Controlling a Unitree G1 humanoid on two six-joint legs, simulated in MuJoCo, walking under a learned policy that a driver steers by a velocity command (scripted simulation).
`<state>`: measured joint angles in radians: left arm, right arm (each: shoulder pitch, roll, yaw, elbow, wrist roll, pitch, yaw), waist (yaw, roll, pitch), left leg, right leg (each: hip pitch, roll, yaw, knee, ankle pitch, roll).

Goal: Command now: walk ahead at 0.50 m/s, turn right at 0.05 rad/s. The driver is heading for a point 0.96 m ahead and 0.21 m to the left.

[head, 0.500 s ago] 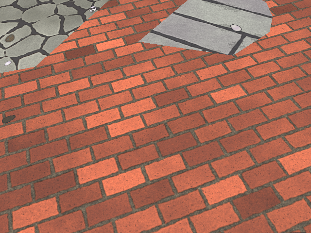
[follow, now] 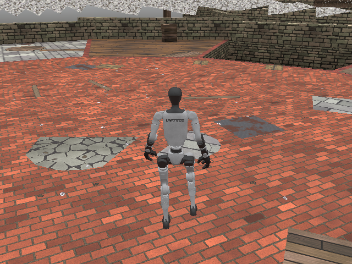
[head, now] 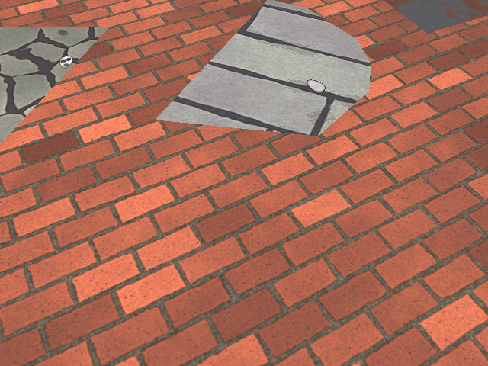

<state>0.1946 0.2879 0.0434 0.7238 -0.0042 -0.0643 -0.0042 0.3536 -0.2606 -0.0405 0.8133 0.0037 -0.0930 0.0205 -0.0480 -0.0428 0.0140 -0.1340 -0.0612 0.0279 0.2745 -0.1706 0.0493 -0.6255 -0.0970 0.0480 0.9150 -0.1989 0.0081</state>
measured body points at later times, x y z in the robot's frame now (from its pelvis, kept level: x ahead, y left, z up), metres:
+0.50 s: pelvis +0.27 -0.05 +0.00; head +0.29 -0.06 +0.45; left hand +0.28 +0.24 -0.12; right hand +0.45 -0.31 -0.11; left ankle +0.31 +0.12 -0.67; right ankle +0.26 -0.15 -0.75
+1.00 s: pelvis +0.50 +0.08 +0.00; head +0.53 +0.11 +0.44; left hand +0.54 +0.40 -0.10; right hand +0.71 -0.13 -0.10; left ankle +0.48 +0.15 -0.75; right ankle +0.65 -0.06 -0.67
